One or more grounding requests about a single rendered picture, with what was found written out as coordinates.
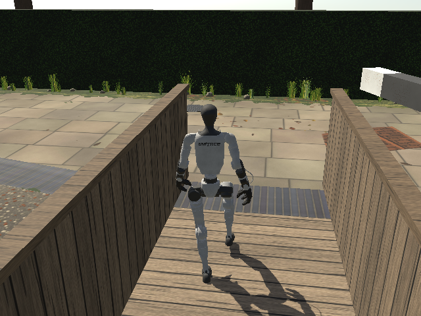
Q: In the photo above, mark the right robot forearm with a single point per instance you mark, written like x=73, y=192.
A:
x=243, y=177

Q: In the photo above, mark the left robot thigh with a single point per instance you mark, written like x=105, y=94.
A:
x=196, y=202

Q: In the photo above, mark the left robot forearm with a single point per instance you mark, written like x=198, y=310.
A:
x=180, y=173

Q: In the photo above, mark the right robot upper arm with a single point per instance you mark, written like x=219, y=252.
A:
x=230, y=139

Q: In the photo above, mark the left robot upper arm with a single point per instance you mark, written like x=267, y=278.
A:
x=185, y=151

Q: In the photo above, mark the left robot hand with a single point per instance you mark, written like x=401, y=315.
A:
x=184, y=181

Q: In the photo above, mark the right robot foot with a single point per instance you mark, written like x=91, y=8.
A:
x=229, y=241

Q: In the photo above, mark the right robot hand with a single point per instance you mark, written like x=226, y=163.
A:
x=248, y=195

